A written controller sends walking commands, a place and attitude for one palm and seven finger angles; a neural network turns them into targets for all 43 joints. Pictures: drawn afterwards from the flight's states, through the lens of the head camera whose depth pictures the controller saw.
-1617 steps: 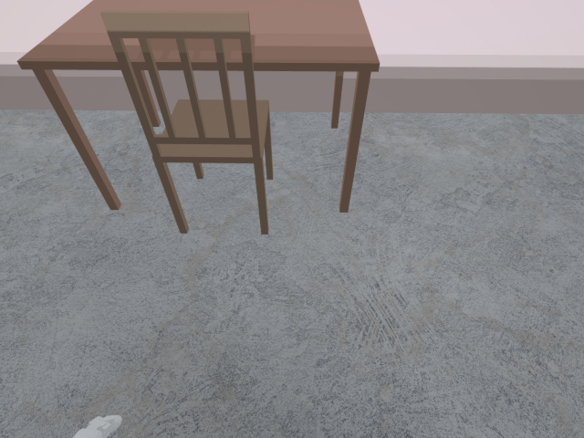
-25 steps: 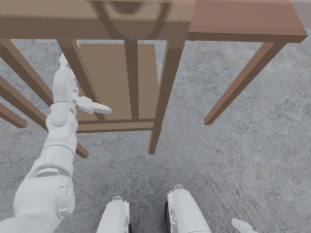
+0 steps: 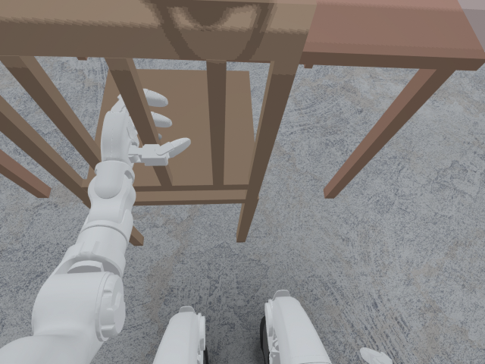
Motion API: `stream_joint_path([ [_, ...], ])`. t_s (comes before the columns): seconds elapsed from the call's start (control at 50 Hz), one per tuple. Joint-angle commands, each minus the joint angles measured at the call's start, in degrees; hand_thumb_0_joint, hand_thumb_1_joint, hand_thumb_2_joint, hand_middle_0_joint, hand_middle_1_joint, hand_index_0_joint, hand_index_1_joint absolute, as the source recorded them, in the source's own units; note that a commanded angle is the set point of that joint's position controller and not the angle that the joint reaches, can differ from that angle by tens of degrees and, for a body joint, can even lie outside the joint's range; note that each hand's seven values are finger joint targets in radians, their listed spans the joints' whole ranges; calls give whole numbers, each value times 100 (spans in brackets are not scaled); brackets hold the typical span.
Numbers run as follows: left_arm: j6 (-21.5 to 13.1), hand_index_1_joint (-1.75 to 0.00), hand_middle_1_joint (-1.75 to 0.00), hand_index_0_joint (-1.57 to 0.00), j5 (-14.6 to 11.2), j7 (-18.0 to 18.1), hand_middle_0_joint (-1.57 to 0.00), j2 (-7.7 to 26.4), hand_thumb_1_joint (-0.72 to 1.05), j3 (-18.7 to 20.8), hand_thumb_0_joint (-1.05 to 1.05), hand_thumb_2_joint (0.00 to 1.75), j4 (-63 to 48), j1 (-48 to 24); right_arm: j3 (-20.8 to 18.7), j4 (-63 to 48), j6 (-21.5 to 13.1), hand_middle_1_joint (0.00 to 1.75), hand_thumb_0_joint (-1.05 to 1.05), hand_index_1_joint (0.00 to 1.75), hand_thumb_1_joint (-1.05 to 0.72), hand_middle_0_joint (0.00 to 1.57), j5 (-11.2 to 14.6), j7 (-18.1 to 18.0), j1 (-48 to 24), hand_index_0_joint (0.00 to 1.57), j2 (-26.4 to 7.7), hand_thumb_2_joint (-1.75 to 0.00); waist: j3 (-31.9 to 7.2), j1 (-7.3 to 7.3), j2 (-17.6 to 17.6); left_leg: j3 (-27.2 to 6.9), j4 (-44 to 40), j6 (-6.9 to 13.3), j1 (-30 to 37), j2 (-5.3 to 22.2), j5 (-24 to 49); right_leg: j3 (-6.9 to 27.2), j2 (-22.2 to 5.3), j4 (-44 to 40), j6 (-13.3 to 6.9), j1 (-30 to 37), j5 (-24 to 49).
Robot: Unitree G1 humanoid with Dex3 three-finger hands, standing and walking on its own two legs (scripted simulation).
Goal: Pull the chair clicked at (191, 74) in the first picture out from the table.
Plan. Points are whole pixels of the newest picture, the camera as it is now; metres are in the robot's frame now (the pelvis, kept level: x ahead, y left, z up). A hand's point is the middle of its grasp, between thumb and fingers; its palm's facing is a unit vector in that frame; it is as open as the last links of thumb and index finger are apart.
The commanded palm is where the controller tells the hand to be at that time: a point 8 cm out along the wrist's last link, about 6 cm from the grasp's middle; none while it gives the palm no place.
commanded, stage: hook a spindle and tug to test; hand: left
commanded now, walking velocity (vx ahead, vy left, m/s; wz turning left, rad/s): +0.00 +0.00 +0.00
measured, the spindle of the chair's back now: (150, 137) +0.46 +0.13 +0.04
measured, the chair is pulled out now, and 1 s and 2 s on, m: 0.04 0.04 0.04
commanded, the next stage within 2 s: open the thumb and straighten the fingers in 0.80 s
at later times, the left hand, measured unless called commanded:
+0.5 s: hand (166, 145) +0.46 +0.10 +0.03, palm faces -0.06 -1.00 -0.04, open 5.3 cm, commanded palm +0.43 +0.17 +0.03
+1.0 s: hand (164, 147) +0.45 +0.11 +0.03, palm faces -0.06 -1.00 -0.05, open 5.2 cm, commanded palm +0.43 +0.16 +0.03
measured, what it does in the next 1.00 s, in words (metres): stands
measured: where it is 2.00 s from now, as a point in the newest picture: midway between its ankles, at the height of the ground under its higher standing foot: outside the picture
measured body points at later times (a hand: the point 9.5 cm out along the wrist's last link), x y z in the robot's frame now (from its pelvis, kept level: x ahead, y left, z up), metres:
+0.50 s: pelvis -0.03 +0.00 -0.01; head +0.11 +0.01 +0.42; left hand +0.45 +0.16 +0.03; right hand +0.03 -0.27 -0.13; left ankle +0.00 +0.11 -0.62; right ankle +0.06 -0.14 -0.62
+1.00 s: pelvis +0.01 +0.00 +0.01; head +0.15 +0.01 +0.43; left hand +0.45 +0.16 +0.03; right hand +0.09 -0.26 -0.11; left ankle +0.00 +0.11 -0.62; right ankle +0.06 -0.14 -0.62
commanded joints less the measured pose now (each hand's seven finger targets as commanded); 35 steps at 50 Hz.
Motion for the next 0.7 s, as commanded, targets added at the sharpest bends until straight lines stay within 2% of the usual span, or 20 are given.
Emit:
stream_joint_path([
  [0.0, -259, -145, -145, -50, -29, 203, -50, 992, 68, 186, 0, 80, -994, -2754, -331, -300, -115, 30, 0, 30, -90, 20, -27, -85, 727, 20, -968, -90, -2599, -349, 231, -82, -990, -44, 1380, -50, 1780, -147, 224, -713, -290, 1605, 811],
  [0.02, -258, -145, -145, -50, -46, 220, -50, 999, 73, 185, 0, 83, -974, -2872, -321, -297, -118, 30, 0, 30, -90, 20, -29, -96, 718, 20, -973, -90, -2543, -381, 259, -89, -1006, -43, 1339, -64, 1736, -143, 219, -721, -287, 1590, 776],
  [0.04, -283, -145, -145, -50, -34, 234, -50, 1051, 79, 221, 0, 85, -1035, -2936, -319, -302, -122, 30, 0, 30, -90, 20, -38, -103, 725, 20, -978, -90, -2620, -351, 373, -103, -999, -52, 1419, -64, 1782, -158, 216, -674, -298, 1539, 776],
  [0.08, -277, -145, -145, -50, -48, 256, -50, 896, 90, 119, 0, 90, -1023, -2934, -319, -319, -134, 30, 0, 30, -90, 20, -31, -99, 673, 20, -959, -90, -2705, -330, 425, -112, -1015, -73, 1467, -70, 1698, -168, 205, -673, -298, 1508, 687],
  [0.12, -240, -145, -145, -50, -52, 314, -50, 986, 90, 190, 0, 90, -827, -3002, -303, -290, -136, 30, 0, 30, -90, 20, -26, -115, 653, 20, -983, -90, -2489, -392, 179, -109, -1014, -38, 1214, -82, 1393, -146, 214, -732, -279, 1495, 490],
  [0.16, -237, -145, -145, -50, -38, 364, -50, 963, 90, 154, 0, 90, -830, -3196, -287, -306, -165, 30, 0, 30, -90, 20, -26, -121, 625, 20, -996, -90, -2405, -453, 126, -105, -1010, -5, 1034, -107, 1099, -132, 212, -750, -262, 1442, 292],
  [0.18, -259, -145, -145, -50, -16, 383, -50, 1102, 90, 240, 0, 90, -892, -3209, -287, -307, -180, 30, 0, 30, -90, 20, -28, -128, 616, 20, -1004, -90, -2500, -398, 250, -89, -1012, -12, 1041, -117, 1043, -107, 197, -740, -270, 1470, 254],
  [0.26, -284, -145, -145, -50, 12, 408, -50, 1154, 90, 243, 0, 90, -874, -3186, -267, -361, -222, 30, 0, 30, -90, 20, -18, -125, 574, 20, -1019, -90, -2584, -366, 216, -99, -1035, -4, 997, -130, 823, -90, 199, -735, -274, 1462, 77],
  [0.28, -268, -145, -145, -50, 0, 410, -50, 1160, 90, 267, 0, 90, -834, -3140, -263, -361, -234, 30, 0, 30, -90, 20, -22, -127, 564, 20, -1010, -90, -2588, -366, 163, -66, -1022, 13, 911, -141, 762, -62, 198, -771, -263, 1553, 44],
  [0.32, -252, -145, -145, -50, 7, 401, -50, 1442, 90, 458, 0, 90, -794, -3062, -238, -396, -257, 30, 0, 30, -90, 20, -7, -141, 545, 20, -1014, -90, -2531, -292, 57, 0, -1016, 32, 605, -164, 560, 12, 194, -829, -260, 1784, -100],
  [0.34, -237, -145, -145, -50, -15, 390, -50, 1497, 90, 508, 0, 90, -732, -3048, -230, -412, -271, 30, 0, 30, -90, 20, -2, -147, 549, 20, -1021, -90, -2510, -316, -49, 18, -997, 56, 508, -168, 484, 45, 206, -858, -252, 1821, -166],
  [0.4, -259, -145, -145, -50, -21, 334, -50, 1566, 90, 552, 0, 90, -900, -2900, -224, -466, -309, 30, 0, 30, -90, 20, 18, -158, 528, 20, -1006, -90, -2620, -206, 126, 45, -1034, 42, 553, -164, 523, 65, 191, -851, -264, 1903, -153],
  [0.46, -291, -145, -145, -50, -49, 300, -50, 1558, 90, 597, 0, 90, -1058, -2661, -230, -516, -332, 30, 0, 30, -90, 20, 23, -148, 548, 20, -992, -90, -2741, -132, 101, 51, -1064, 33, 649, -146, 665, 59, 201, -837, -261, 2019, -36],
  [0.5, -279, -145, -145, -50, -69, 279, -50, 1386, 90, 483, 0, 90, -1135, -2467, -237, -549, -336, 30, 0, 30, -90, 20, 30, -139, 538, 20, -978, -90, -2766, -99, 96, 60, -1087, 29, 708, -136, 743, 55, 209, -835, -267, 2050, 35],
  [0.52, -293, -145, -145, -50, -76, 281, -50, 1435, 90, 525, 0, 90, -1227, -2444, -244, -545, -342, 30, 0, 30, -90, 20, 22, -136, 547, 20, -984, -90, -2739, -66, 169, 49, -1101, 14, 777, -123, 801, 37, 206, -813, -276, 2008, 79],
  [0.54, -275, -145, -145, -50, -84, 281, -50, 1289, 90, 435, 0, 90, -1203, -2338, -242, -552, -344, 30, 0, 30, -90, 20, 25, -125, 563, 20, -977, -90, -2705, -96, 126, 43, -1132, 11, 826, -119, 801, 7, 219, -812, -271, 1972, 71],
  [0.56, -297, -145, -145, -50, -87, 298, -50, 1402, 90, 527, 0, 90, -1336, -2294, -252, -549, -348, 30, 0, 30, -90, 20, 24, -129, 565, 20, -995, -90, -2764, -54, 148, 40, -1119, 6, 862, -106, 917, 7, 212, -788, -278, 2006, 168],
  [0.58, -289, -145, -145, -50, -102, 302, -50, 1385, 90, 550, 0, 90, -1374, -2109, -262, -574, -345, 30, 0, 30, -90, 20, 23, -120, 564, 20, -979, -90, -2793, -4, 147, 74, -1115, 7, 864, -113, 963, 34, 212, -820, -273, 2094, 216],
  [0.64, -287, -145, -145, -50, -137, 296, -50, 1270, 90, 490, 0, 90, -1637, -1686, -280, -615, -344, 30, 0, 30, -90, 20, 38, -108, 577, 20, -966, -90, -2830, 23, -3, 88, -1152, -7, 990, -91, 1200, 15, 227, -822, -278, 2243, 465],
  [0.68, -267, -145, -145, -50, -156, 304, -50, 1304, 90, 564, 0, 90, -1814, -1361, -293, -644, -328, 30, 0, 30, -90, 20, 40, -96, 563, 20, -951, -90, -2881, 118, 4, 116, -1177, -20, 1011, -89, 1391, 15, 220, -822, -280, 2418, 695],
])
